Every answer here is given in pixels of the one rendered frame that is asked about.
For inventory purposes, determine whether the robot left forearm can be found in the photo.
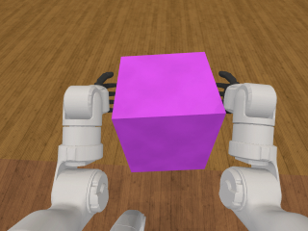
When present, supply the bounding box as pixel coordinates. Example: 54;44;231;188
51;85;110;204

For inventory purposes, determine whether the robot right forearm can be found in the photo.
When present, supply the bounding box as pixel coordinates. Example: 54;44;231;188
223;83;282;203

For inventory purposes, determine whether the carton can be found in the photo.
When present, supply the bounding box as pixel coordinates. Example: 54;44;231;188
112;52;226;172

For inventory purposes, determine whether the robot left thigh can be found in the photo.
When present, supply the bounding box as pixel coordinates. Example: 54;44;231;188
110;210;146;231

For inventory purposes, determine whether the robot left upper arm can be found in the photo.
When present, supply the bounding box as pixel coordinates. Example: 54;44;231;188
8;168;109;231

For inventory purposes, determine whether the robot right hand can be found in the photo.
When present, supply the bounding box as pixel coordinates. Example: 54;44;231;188
216;71;239;114

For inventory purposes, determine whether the robot right upper arm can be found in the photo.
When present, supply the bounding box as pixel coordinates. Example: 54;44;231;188
218;167;308;231

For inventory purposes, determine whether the robot left hand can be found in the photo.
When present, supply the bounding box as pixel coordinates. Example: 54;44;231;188
94;71;117;113

